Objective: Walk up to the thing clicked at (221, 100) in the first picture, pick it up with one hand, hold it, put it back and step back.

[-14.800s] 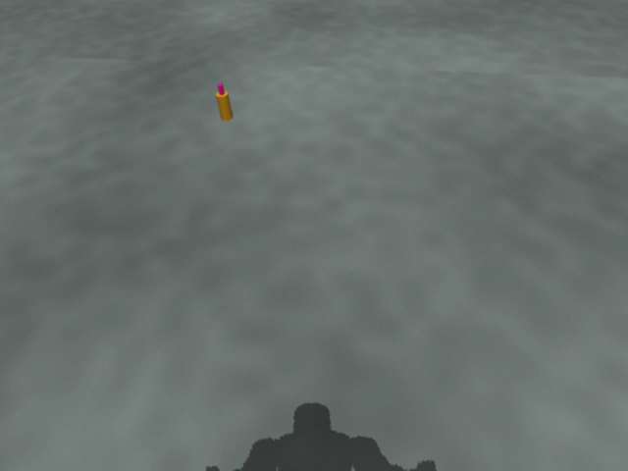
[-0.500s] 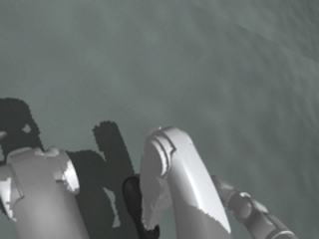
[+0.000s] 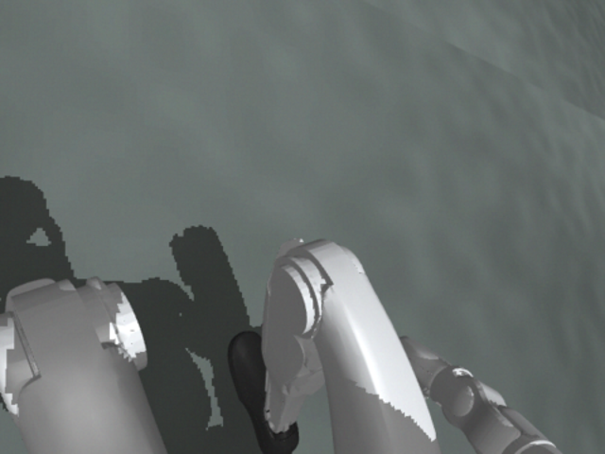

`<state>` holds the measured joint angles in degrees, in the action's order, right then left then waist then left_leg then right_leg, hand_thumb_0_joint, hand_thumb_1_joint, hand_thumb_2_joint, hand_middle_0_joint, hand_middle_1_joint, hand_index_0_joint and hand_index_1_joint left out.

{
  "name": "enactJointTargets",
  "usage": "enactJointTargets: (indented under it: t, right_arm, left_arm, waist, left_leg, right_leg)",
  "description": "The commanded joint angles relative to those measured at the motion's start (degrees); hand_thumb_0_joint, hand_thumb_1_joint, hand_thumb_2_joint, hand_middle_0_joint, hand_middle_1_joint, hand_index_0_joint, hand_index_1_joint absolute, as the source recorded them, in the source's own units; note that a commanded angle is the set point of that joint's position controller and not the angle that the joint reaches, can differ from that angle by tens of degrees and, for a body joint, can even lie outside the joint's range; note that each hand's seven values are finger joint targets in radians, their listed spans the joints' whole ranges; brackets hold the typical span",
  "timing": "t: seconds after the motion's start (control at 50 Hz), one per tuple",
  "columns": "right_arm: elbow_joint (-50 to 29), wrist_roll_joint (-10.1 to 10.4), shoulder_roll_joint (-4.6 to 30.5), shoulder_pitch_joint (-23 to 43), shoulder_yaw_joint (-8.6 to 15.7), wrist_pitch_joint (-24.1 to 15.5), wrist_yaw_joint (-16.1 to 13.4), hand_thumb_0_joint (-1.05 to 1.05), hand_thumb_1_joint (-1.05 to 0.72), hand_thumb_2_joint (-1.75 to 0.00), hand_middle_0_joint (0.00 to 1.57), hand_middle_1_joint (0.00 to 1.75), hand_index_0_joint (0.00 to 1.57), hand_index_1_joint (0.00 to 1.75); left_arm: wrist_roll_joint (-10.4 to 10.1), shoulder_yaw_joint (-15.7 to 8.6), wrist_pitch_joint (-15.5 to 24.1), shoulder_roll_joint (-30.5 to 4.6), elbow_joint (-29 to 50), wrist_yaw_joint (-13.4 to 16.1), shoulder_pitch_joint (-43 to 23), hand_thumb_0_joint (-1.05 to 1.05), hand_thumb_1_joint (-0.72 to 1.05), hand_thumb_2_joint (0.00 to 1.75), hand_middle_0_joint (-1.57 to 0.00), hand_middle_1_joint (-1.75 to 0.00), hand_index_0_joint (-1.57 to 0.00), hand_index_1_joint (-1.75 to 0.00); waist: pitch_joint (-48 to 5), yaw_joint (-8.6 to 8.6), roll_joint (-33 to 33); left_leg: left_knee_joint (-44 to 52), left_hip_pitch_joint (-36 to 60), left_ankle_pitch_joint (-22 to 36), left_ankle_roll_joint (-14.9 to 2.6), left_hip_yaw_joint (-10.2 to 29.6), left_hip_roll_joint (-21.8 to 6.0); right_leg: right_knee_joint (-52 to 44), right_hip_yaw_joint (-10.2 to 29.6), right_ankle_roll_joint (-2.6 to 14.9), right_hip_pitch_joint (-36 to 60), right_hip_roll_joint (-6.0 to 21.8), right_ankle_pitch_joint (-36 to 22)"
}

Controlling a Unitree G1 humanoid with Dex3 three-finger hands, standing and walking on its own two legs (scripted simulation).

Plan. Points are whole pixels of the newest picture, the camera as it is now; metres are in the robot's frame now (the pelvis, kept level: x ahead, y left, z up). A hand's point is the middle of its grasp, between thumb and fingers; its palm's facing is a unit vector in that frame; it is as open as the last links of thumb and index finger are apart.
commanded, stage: settle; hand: left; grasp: from the side
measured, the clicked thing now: out of the picture +0.40 +0.31 -0.17
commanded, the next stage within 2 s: lift in 1.80 s
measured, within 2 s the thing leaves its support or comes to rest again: leaves its support in 0.38 s
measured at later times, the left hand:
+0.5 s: hand out of the picture +0.37 +0.30 -0.13, palm faces +0.33 -0.94 -0.01, open 9.7 cm
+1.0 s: hand out of the picture +0.36 +0.31 -0.03, palm faces +0.34 -0.94 -0.05, open 9.7 cm
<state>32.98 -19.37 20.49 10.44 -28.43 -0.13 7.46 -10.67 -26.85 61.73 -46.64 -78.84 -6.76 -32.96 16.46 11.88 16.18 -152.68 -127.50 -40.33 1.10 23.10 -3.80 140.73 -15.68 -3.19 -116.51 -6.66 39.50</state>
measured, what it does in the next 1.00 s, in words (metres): stands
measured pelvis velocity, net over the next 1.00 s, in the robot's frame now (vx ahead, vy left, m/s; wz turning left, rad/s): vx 0.02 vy -0.01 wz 0.12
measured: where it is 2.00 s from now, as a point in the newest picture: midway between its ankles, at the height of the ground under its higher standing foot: (194, 450)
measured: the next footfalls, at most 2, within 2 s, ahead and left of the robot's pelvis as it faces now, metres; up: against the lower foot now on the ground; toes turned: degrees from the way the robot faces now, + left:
none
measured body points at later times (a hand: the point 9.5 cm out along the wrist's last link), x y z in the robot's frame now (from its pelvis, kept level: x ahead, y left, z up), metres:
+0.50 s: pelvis +0.01 -0.01 +0.02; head +0.21 +0.18 +0.37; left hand +0.35 +0.35 -0.13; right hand +0.21 -0.23 -0.04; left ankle +0.08 +0.13 -0.25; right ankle +0.12 -0.12 -0.25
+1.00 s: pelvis +0.02 -0.01 +0.05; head +0.21 +0.11 +0.43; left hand +0.34 +0.36 -0.02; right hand +0.21 -0.24 -0.05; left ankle +0.08 +0.13 -0.25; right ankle +0.12 -0.12 -0.25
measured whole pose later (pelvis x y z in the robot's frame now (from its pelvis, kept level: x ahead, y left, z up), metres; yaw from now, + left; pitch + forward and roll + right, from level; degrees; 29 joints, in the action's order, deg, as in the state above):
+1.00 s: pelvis +0.02 -0.01 +0.05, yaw +7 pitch +27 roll -10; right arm 36.6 -6.4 16.3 -0.8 -8.3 2.6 4.9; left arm -10.8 -22.8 34.6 -28.3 -41.2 -10.0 -22.1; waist 0.1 6.1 4.4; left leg -140.0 -129.1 -39.0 1.2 12.4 -4.1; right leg 135.4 -8.9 -0.3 -120.8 -2.8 42.2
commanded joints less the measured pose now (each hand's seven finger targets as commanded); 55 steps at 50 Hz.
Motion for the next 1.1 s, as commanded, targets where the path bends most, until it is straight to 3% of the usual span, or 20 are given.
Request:
enactJointTargets:
  t: [0.0, 0.12, 0.16, 0.24, 0.28, 0.36, 0.38, 0.42, 0.46, 0.56, 0.66, 0.72, 0.76, 0.78, 0.86, 0.92, 1.0, 1.02, 1.04, 1.08]
  right_arm:
    - [-1.26, -0.04, 20.49, -0.69, 6.78, 0.66, -1.32, 0.0, -0.9, -0.9, 0.2, 0.3, 0.2, 0.3]
    - [-1.29, 0.07, 19.94, -1.57, 7.41, 0.9, -1.36, 0.0, -0.9, -0.9, 0.2, 0.3, 0.2, 0.3]
    - [-1.51, 0.49, 19.84, -1.71, 7.94, 1.06, -1.42, 0.0, -0.9, -0.9, 0.2, 0.3, 0.2, 0.3]
    - [-1.43, 0.91, 19.51, -3.27, 9.41, 1.53, -1.59, 0.0, -0.9, -0.9, 0.2, 0.3, 0.2, 0.3]
    - [-2.08, 1.58, 19.0, -3.06, 10.24, 1.83, -1.69, 0.0, -0.91, -0.9, 0.2, 0.3, 0.2, 0.3]
    - [-2.21, 2.3, 17.98, -5.29, 12.43, 2.27, -2.08, 0.0, -0.92, -0.91, 0.2, 0.3, 0.2, 0.3]
    - [-1.01, 2.76, 16.96, -6.29, 12.48, 2.63, -2.04, 0.0, -0.92, -0.91, 0.2, 0.3, 0.2, 0.3]
    - [-0.85, 3.36, 16.13, -7.06, 13.44, 2.78, -2.32, 0.0, -0.92, -0.91, 0.2, 0.3, 0.2, 0.3]
    - [-1.87, 3.99, 15.91, -6.97, 14.48, 2.53, -2.48, 0.0, -0.92, -0.91, 0.2, 0.3, 0.2, 0.3]
    - [-1.52, 5.86, 14.34, -8.89, 17.23, 2.43, -2.58, 0.0, -0.92, -0.9, 0.2, 0.3, 0.2, 0.3]
    - [-2.24, 8.39, 14.43, -9.94, 20.5, 1.76, -2.35, 0.0, -0.91, -0.9, 0.2, 0.3, 0.2, 0.3]
    - [0.56, 9.95, 13.48, -12.98, 21.93, 2.06, -2.39, 0.0, -0.89, -0.9, 0.2, 0.3, 0.2, 0.3]
    - [-0.5, 10.78, 12.79, -12.66, 22.61, 2.06, -2.44, 0.0, -0.89, -0.9, 0.2, 0.3, 0.2, 0.3]
    - [-1.26, 11.09, 12.5, -12.15, 22.96, 1.95, -2.49, 0.0, -0.89, -0.9, 0.2, 0.3, 0.2, 0.3]
    - [-0.92, 12.54, 11.17, -13.29, 24.16, 2.11, -3.05, 0.0, -0.88, -0.9, 0.2, 0.3, 0.2, 0.3]
    - [-0.2, 13.11, 10.61, -14.95, 25.73, 1.93, -3.61, 0.0, -0.89, -0.9, 0.2, 0.3, 0.2, 0.3]
    - [0.86, 13.88, 9.24, -16.45, 25.94, 1.58, -4.19, 0.0, -0.9, -0.9, 0.2, 0.3, 0.2, 0.3]
    - [0.99, 14.02, 9.0, -16.18, 26.09, 1.38, -4.46, 0.0, -0.9, -0.9, 0.2, 0.3, 0.2, 0.3]
    - [1.84, 14.16, 9.05, -17.63, 26.65, 1.18, -4.65, 0.0, -0.9, -0.9, 0.2, 0.3, 0.2, 0.3]
    - [2.41, 14.26, 8.92, -18.82, 27.46, 1.09, -4.85, 0.0, -0.9, -0.9, 0.2, 0.3, 0.2, 0.3]
  left_arm:
    - [0.95, 1.01, 3.98, -6.62, 7.86, -1.03, -10.73, 0.0, 0.47, 1.21, -1.15, -1.23, -1.14, -1.25]
    - [-0.07, 1.19, 3.21, -5.79, 13.94, -1.56, -10.96, 0.0, 0.44, 1.27, -1.21, -1.32, -1.21, -1.33]
    - [-0.04, -0.22, 2.56, -7.43, 16.35, -1.31, -9.89, 0.0, 0.42, 1.26, -1.23, -1.32, -1.22, -1.34]
    - [-0.82, -0.61, 1.23, -7.4, 27.4, -1.55, -11.83, 0.0, 0.38, 1.26, -1.24, -1.34, -1.24, -1.36]
    - [-0.47, -0.68, -0.74, -6.86, 28.58, -1.14, -7.88, 0.0, 0.37, 1.26, -1.27, -1.36, -1.26, -1.37]
    - [-0.06, -3.5, -2.96, -10.02, 43.34, 0.68, -11.48, 0.0, 0.33, 1.23, -1.23, -1.33, -1.22, -1.35]
    - [-0.22, -1.26, -4.11, -6.43, 42.13, 0.94, -9.51, 0.0, 0.3, 1.23, -1.23, -1.33, -1.22, -1.35]
    - [-0.58, -2.38, -5.65, -5.56, 44.11, 2.4, -9.42, 0.0, 0.25, 1.24, -1.22, -1.34, -1.21, -1.36]
    - [-0.45, -4.49, -6.29, -8.53, 49.5, 3.68, -12.84, 0.0, 0.22, 1.22, -1.2, -1.31, -1.19, -1.34]
    - [0.22, 0.7, -9.94, -1.92, 49.54, 2.62, -7.86, 0.0, 0.21, 1.22, -1.22, -1.33, -1.22, -1.35]
    - [-1.04, 4.26, -14.01, 3.91, 49.54, -0.74, -7.23, 0.0, 0.23, 1.21, -1.26, -1.34, -1.25, -1.36]
    - [-1.98, 2.43, -16.66, 4.91, 44.06, -1.53, -4.75, 0.0, 0.23, 1.23, -1.23, -1.34, -1.23, -1.35]
    - [-2.35, 1.66, -17.39, 3.8, 46.11, -1.68, -6.09, 0.0, 0.19, 1.22, -1.22, -1.33, -1.22, -1.35]
    - [-2.62, 3.1, -17.48, 5.3, 49.8, -2.05, -9.26, 0.0, 0.22, 1.22, -1.21, -1.32, -1.21, -1.33]
    - [-2.49, -0.35, -18.71, 2.85, 50.89, -2.47, -6.3, 0.0, 0.23, 1.23, -1.22, -1.32, -1.22, -1.34]
    - [-3.01, -1.24, -18.48, 1.42, 60.44, -2.8, -11.97, 0.0, 0.23, 1.22, -1.21, -1.31, -1.21, -1.33]
    - [-3.97, -1.85, -20.44, 3.77, 57.46, -3.74, -6.87, 0.0, 0.17, 1.23, -1.2, -1.31, -1.19, -1.33]
    - [-4.26, -1.77, -20.07, 2.79, 61.5, -4.17, -10.35, 0.0, 0.16, 1.22, -1.2, -1.3, -1.19, -1.33]
    - [-4.63, -4.22, -19.58, -0.41, 66.78, -3.99, -15.15, 0.0, 0.15, 1.21, -1.18, -1.29, -1.17, -1.31]
    - [-4.59, -3.44, -20.75, 1.2, 65.83, -4.52, -10.68, 0.0, 0.11, 1.22, -1.2, -1.3, -1.19, -1.33]
  waist:
    - [-30.9, 6.0, -31.21]
    - [-35.32, 5.34, -33.4]
    - [-35.53, 4.09, -34.39]
    - [-40.81, 3.16, -39.15]
    - [-41.06, 2.11, -40.61]
    - [-47.04, 0.8, -45.78]
    - [-45.18, 1.05, -44.55]
    - [-44.6, 0.7, -42.73]
    - [-47.65, -0.07, -43.77]
    - [-47.63, -0.07, -38.78]
    - [-47.98, -1.29, -37.14]
    - [-46.78, -2.69, -32.89]
    - [-48.78, -4.05, -31.6]
    - [-49.38, -4.18, -31.82]
    - [-52.08, -6.46, -32.08]
    - [-58.15, -6.95, -35.12]
    - [-58.77, -6.79, -33.64]
    - [-59.13, -6.93, -34.3]
    - [-62.7, -6.99, -35.82]
    - [-64.81, -7.27, -35.34]
  left_leg:
    - [18.49, 24.19, 6.08, 0.6, -5.63, -2.55]
    - [17.73, 26.02, 9.14, 0.51, -6.61, -2.27]
    - [18.74, 26.29, 9.08, 0.67, -6.62, -2.31]
    - [19.62, 30.97, 12.66, 1.21, -7.07, -2.51]
    - [20.91, 31.3, 11.48, 1.23, -7.42, -2.53]
    - [22.04, 34.85, 14.92, 1.37, -8.25, -2.63]
    - [22.76, 33.26, 13.0, 1.2, -8.37, -2.4]
    - [23.28, 31.36, 10.47, 0.74, -8.91, -2.26]
    - [23.13, 31.14, 10.28, 0.41, -9.62, -2.03]
    - [24.51, 28.07, 8.27, -0.2, -10.39, -1.48]
    - [26.95, 27.03, 5.17, -0.56, -11.11, -0.76]
    - [27.48, 24.26, 2.45, -1.16, -12.05, -0.29]
    - [27.67, 23.21, 0.96, -1.61, -12.94, 0.01]
    - [27.98, 23.06, 1.42, -1.67, -13.29, 0.16]
    - [29.86, 25.3, 2.3, -1.55, -14.4, 0.26]
    - [30.62, 29.42, 5.41, -1.29, -15.06, 0.26]
    - [30.59, 30.62, 9.9, -1.71, -15.74, 0.15]
    - [30.43, 30.14, 9.71, -1.9, -16.06, 0.13]
    - [30.25, 32.47, 11.16, -1.91, -16.3, 0.12]
    - [30.26, 34.5, 15.24, -2.04, -16.56, 0.08]
  right_leg:
    - [-11.1, -5.47, 3.84, 11.15, -1.7, -11.99]
    - [-11.56, -4.53, 3.77, 13.88, -1.82, -14.94]
    - [-11.37, -4.38, 3.97, 13.45, -1.59, -14.3]
    - [-11.05, -3.75, 4.22, 13.78, -1.34, -16.71]
    - [-11.11, -3.01, 4.53, 12.66, -1.08, -15.29]
    - [-11.31, -1.28, 4.97, 13.86, -0.7, -17.98]
    - [-11.95, -1.04, 5.03, 12.94, -0.56, -16.39]
    - [-13.58, -0.18, 4.93, 13.47, -0.6, -15.0]
    - [-13.87, 0.63, 5.04, 13.9, -0.44, -15.39]
    - [-15.14, 1.5, 5.09, 12.42, -0.08, -13.67]
    - [-15.47, 1.08, 5.34, 8.06, 0.28, -10.51]
    - [-16.98, 1.51, 5.22, 7.71, 0.33, -7.5]
    - [-17.8, 2.23, 5.27, 8.35, 0.43, -5.83]
    - [-17.95, 2.44, 5.35, 8.39, 0.54, -6.25]
    - [-18.34, 3.84, 5.69, 7.95, 0.95, -5.69]
    - [-18.59, 5.31, 5.98, 9.42, 1.2, -8.03]
    - [-19.57, 6.93, 5.73, 10.99, 1.47, -11.09]
    - [-20.4, 7.56, 5.63, 11.52, 1.61, -11.31]
    - [-20.58, 7.92, 5.59, 12.45, 1.81, -12.44]
    - [-20.88, 8.29, 5.24, 14.5, 2.06, -15.66]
